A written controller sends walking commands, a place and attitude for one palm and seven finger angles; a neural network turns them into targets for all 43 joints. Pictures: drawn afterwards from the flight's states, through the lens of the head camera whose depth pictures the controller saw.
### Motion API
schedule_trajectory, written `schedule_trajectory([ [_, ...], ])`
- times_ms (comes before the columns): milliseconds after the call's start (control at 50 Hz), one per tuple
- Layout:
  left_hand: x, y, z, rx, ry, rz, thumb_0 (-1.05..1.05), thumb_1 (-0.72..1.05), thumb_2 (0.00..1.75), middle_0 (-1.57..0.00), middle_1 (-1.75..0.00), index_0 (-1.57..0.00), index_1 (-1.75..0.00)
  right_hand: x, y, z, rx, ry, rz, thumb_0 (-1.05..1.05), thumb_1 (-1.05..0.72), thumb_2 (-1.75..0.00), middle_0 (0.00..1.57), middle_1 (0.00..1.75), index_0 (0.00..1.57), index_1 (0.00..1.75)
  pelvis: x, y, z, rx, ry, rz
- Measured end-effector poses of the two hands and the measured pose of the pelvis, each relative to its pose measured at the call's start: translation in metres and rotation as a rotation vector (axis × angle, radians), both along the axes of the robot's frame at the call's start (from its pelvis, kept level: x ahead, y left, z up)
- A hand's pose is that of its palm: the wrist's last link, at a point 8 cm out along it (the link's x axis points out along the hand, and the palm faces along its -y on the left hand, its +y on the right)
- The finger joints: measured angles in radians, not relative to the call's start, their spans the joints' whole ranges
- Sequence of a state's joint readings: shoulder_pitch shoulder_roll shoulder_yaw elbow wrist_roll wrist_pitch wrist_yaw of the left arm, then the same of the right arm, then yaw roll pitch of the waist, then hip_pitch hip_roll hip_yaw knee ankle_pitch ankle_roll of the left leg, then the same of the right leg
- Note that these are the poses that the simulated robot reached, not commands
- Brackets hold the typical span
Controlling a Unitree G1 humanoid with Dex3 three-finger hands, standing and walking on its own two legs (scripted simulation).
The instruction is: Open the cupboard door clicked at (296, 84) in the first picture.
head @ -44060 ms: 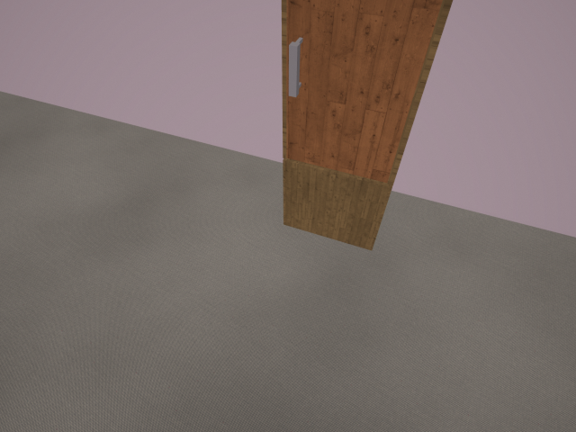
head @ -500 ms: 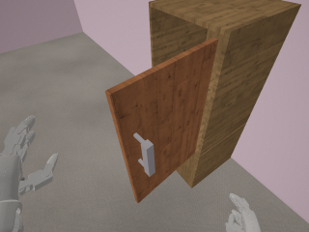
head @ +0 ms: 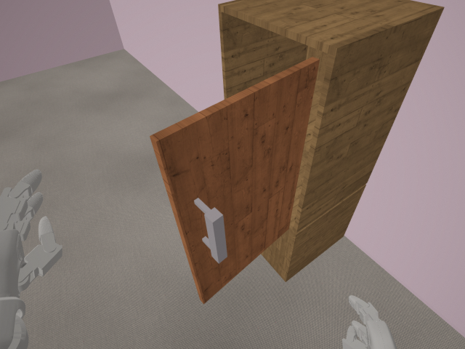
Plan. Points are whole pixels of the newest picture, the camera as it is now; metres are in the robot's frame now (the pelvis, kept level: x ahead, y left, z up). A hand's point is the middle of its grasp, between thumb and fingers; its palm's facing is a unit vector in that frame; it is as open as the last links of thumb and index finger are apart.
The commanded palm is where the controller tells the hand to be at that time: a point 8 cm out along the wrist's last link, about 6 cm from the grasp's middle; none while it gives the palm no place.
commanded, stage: step back with the hand held close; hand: left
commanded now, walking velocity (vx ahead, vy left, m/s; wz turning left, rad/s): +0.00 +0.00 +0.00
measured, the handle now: (210, 230) +0.33 +0.10 +0.01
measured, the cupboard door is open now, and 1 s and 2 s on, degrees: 96 96 96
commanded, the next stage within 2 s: stop stepping back and stand still in 1.24 s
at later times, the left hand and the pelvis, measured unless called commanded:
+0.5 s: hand (36, 270) +0.16 +0.28 +0.14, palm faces +0.34 -0.79 -0.52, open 7.4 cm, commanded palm +0.10 +0.32 +0.17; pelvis -0.05 +0.02 +0.00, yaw -1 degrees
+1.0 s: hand out of the picture +0.07 +0.29 +0.15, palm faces +0.46 -0.77 -0.45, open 7.4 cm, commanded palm +0.00 +0.34 +0.17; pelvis -0.13 +0.03 -0.03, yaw +2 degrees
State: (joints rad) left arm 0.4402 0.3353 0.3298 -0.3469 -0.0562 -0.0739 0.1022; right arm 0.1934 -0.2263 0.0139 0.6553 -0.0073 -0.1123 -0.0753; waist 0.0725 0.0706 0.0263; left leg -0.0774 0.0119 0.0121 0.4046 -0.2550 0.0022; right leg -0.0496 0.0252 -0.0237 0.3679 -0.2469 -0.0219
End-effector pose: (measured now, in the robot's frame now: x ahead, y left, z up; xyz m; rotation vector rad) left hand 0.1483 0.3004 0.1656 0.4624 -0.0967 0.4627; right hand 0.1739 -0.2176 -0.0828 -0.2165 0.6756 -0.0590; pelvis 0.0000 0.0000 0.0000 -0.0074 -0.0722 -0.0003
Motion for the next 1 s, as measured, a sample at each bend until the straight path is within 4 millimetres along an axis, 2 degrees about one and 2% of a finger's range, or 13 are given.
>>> schedule_trajectory([
  [80,-0.001,-0.002,0.001,0.0,-0.005,-0.001,0.02,0.89,0.9,-0.21,-0.3,-0.21,-0.31,-0.003,-0.001,-0.001,0.002,0.001,-0.001,0.01,-0.9,-0.9,0.2,0.3,0.21,0.3,-0.002,-0.001,0.0,0.0,-0.002,0.0],
  [200,0.0,0.0,0.015,0.09,-0.03,-0.044,0.02,0.89,0.9,-0.21,-0.3,-0.21,-0.31,-0.007,-0.007,0.003,-0.007,0.014,-0.034,0.01,-0.9,-0.9,0.2,0.3,0.21,0.3,-0.007,0.001,0.0,-0.012,0.05,-0.004],
  [300,0.0,0.001,0.008,0.108,0.028,-0.09,0.01,0.89,0.9,-0.2,-0.3,-0.21,-0.31,-0.017,-0.015,0.005,-0.031,0.033,-0.09,0.01,-0.9,-0.9,0.2,0.3,0.21,0.3,-0.016,0.008,0.0,-0.007,0.077,-0.015],
  [400,-0.008,0.007,0.003,0.117,0.053,-0.12,0.02,0.89,0.9,-0.21,-0.3,-0.21,-0.31,-0.034,-0.017,0.008,-0.055,0.05,-0.13,0.01,-0.9,-0.9,0.2,0.3,0.21,0.3,-0.029,0.015,-0.002,-0.005,0.083,-0.022],
  [580,-0.043,0.022,0.004,0.143,-0.007,-0.127,0.02,0.89,0.9,-0.21,-0.3,-0.21,-0.31,-0.072,-0.001,0.011,-0.076,0.048,-0.123,0.01,-0.9,-0.9,0.2,0.3,0.2,0.3,-0.062,0.027,-0.007,-0.01,0.073,-0.021],
  [720,-0.076,0.033,0.003,0.177,-0.066,-0.087,0.02,0.89,0.9,-0.21,-0.3,-0.21,-0.31,-0.099,0.014,0.003,-0.068,0.028,-0.081,0.01,-0.9,-0.9,0.2,0.3,0.21,0.3,-0.088,0.032,-0.016,-0.015,0.057,-0.008],
  [880,-0.108,0.03,0.002,0.176,-0.136,-0.044,0.02,0.89,0.9,-0.21,-0.3,-0.21,-0.31,-0.123,0.019,-0.011,-0.058,0.041,-0.033,0.01,-0.9,-0.9,0.2,0.3,0.21,0.3,-0.112,0.027,-0.024,-0.018,0.044,0.024],
  [1000,-0.121,0.029,0.004,0.155,-0.18,-0.093,0.01,0.89,0.9,-0.21,-0.3,-0.21,-0.31,-0.146,0.015,-0.013,-0.089,0.074,-0.05,0.01,-0.9,-0.9,0.2,0.3,0.21,0.3,-0.131,0.033,-0.026,-0.02,0.053,0.031],
])
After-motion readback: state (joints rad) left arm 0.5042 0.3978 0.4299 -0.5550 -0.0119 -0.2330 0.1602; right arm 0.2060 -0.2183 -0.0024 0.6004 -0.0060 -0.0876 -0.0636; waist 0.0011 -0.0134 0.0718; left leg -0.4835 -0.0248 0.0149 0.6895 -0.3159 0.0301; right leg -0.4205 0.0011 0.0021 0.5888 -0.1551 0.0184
